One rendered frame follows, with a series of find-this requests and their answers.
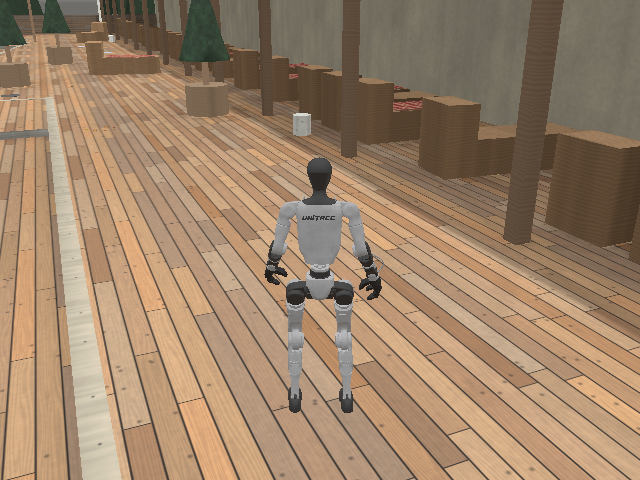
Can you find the robot torso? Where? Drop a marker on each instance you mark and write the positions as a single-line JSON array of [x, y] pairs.
[[319, 239]]

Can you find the robot left forearm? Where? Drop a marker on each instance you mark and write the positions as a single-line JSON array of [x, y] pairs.
[[273, 259]]

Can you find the right robot upper arm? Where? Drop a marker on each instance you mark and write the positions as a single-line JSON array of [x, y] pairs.
[[351, 211]]

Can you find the robot right hand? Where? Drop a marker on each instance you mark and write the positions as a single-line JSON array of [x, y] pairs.
[[376, 285]]

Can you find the left robot thigh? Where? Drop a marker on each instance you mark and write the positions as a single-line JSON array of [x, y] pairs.
[[295, 302]]

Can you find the robot left hand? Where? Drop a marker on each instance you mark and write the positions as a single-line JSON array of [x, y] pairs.
[[268, 274]]

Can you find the left robot upper arm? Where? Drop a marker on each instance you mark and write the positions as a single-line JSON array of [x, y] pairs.
[[287, 211]]

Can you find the robot right forearm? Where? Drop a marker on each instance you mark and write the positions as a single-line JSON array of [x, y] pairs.
[[369, 265]]

